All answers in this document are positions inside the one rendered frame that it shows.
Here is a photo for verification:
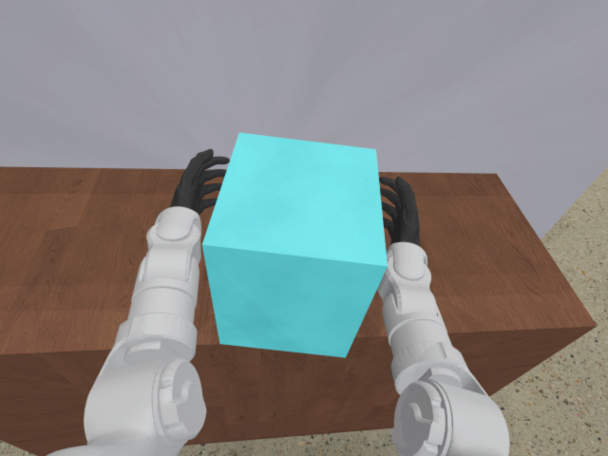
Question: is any carton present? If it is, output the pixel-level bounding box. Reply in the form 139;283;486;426
202;133;388;358

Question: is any right robot upper arm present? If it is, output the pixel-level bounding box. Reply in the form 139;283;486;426
391;379;509;456

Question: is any robot right forearm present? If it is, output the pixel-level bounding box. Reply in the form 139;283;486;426
377;242;509;434

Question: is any pedestal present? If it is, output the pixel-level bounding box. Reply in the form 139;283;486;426
0;166;597;456

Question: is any left robot upper arm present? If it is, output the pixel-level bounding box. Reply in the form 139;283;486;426
47;355;206;456

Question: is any left robot hand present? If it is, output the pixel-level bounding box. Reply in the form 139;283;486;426
170;149;230;215

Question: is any robot left forearm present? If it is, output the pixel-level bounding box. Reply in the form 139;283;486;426
84;206;201;439

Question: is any right robot hand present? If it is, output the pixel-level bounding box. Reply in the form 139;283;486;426
379;177;420;247

